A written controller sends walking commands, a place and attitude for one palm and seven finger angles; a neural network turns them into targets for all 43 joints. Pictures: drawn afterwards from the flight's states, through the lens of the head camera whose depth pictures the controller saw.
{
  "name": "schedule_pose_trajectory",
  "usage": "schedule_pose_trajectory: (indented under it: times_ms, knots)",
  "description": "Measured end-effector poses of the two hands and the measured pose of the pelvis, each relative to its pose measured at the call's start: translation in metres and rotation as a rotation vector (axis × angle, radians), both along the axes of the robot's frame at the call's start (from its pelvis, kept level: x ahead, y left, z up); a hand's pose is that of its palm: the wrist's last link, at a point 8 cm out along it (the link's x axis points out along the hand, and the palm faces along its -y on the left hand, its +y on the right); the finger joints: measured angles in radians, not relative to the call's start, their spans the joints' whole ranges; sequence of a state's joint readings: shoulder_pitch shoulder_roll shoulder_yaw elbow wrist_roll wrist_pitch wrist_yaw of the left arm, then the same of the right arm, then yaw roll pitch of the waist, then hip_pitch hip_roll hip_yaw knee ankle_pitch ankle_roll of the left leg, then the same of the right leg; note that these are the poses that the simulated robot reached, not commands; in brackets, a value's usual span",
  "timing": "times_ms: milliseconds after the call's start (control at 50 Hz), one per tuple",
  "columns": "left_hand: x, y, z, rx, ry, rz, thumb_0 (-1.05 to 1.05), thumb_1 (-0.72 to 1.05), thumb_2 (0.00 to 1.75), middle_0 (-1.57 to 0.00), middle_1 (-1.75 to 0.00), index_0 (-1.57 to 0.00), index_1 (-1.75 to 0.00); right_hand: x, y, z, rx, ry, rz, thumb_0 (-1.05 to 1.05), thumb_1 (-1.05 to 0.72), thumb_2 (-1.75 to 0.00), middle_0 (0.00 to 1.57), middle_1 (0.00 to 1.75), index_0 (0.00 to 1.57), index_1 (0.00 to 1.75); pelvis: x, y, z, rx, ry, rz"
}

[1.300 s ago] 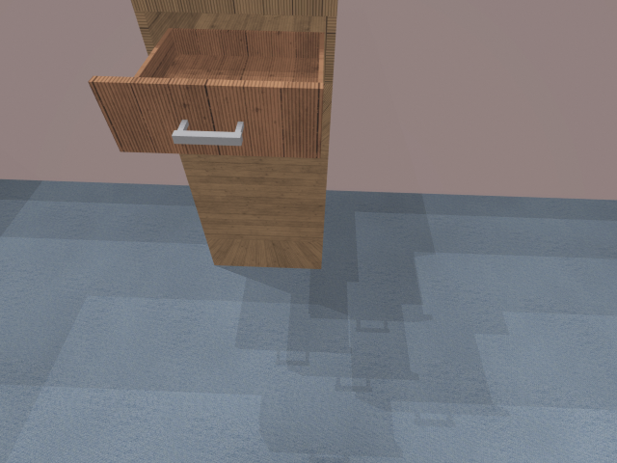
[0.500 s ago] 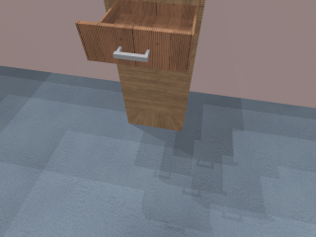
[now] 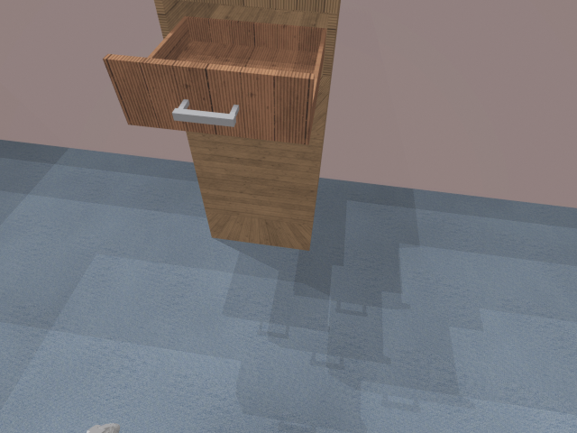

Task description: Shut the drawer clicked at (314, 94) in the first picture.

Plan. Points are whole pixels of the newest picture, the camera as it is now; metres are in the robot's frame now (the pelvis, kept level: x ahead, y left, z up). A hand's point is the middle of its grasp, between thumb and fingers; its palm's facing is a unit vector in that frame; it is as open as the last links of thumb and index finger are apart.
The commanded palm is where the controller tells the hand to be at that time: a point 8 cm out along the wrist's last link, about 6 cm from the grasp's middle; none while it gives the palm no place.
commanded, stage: look at it before walking up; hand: left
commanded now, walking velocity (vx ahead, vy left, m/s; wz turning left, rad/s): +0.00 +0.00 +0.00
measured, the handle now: (207, 112) +0.63 +0.19 +0.09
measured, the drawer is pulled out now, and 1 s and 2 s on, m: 0.30 0.30 0.30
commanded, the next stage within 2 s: take the last steps up to it in 0.04 s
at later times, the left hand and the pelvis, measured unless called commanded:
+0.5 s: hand out of the picture +0.05 +0.23 -0.19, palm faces -0.02 -0.98 -0.20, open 7.4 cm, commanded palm none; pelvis +0.05 +0.03 -0.01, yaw -2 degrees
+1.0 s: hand (193, 378) +0.24 +0.18 -0.20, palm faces -0.03 -0.99 -0.15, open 7.3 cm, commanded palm none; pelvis +0.20 +0.01 -0.02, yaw -3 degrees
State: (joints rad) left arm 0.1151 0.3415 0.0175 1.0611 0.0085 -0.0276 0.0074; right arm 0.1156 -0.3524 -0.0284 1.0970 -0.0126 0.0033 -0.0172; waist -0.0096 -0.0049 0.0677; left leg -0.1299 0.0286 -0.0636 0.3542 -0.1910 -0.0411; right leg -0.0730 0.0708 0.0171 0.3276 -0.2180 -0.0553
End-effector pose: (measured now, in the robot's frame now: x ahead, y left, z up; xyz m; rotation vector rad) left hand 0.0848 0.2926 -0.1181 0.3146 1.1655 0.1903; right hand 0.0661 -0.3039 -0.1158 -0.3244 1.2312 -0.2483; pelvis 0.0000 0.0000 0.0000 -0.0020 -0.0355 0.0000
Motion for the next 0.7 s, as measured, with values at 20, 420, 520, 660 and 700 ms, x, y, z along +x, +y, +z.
schedule_pose_trajectory:
  times_ms: [20,420,520,660,700]
  knots:
    - [0.003,0.001,0.000,0.001,-0.004,-0.003,0.01,0.90,0.90,-0.21,-0.30,-0.20,-0.30,0.001,0.000,0.001,-0.002,-0.001,0.000,0.00,-0.91,-0.90,0.20,0.30,0.20,0.30,0.001,0.000,0.000,0.000,0.000,-0.002]
    - [-0.020,-0.011,-0.026,-0.103,0.138,0.027,0.01,0.90,0.90,-0.20,-0.30,-0.20,-0.30,-0.024,0.069,-0.026,0.126,0.119,-0.035,0.00,-0.91,-0.90,0.20,0.30,0.20,0.30,0.034,0.021,-0.007,-0.002,0.010,-0.028]
    - [-0.035,-0.016,-0.041,-0.143,0.246,0.063,0.01,0.90,0.90,-0.20,-0.30,-0.20,-0.30,-0.027,0.099,-0.035,0.162,0.173,-0.078,0.00,-0.91,-0.90,0.20,0.30,0.21,0.30,0.056,0.031,-0.014,0.003,0.022,-0.043]
    - [0.019,-0.027,-0.037,-0.144,0.257,0.023,0.01,0.91,0.90,-0.20,-0.30,-0.20,-0.30,-0.055,0.120,-0.033,0.194,0.267,-0.167,0.00,-0.91,-0.90,0.20,0.30,0.21,0.30,0.086,0.029,-0.011,-0.001,0.018,-0.047]
    - [0.052,-0.034,-0.034,-0.149,0.196,0.006,0.02,0.91,0.90,-0.20,-0.30,-0.19,-0.30,-0.065,0.121,-0.032,0.209,0.337,-0.182,0.00,-0.91,-0.90,0.20,0.30,0.21,0.30,0.097,0.025,-0.011,-0.007,0.015,-0.047]
